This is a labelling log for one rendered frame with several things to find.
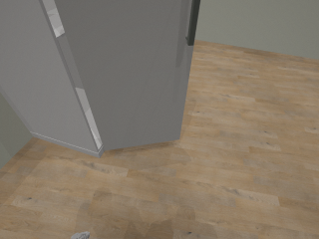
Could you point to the fridge door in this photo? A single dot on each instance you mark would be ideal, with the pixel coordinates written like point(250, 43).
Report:
point(134, 63)

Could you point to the handle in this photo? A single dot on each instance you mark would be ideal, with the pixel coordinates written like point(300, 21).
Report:
point(192, 22)

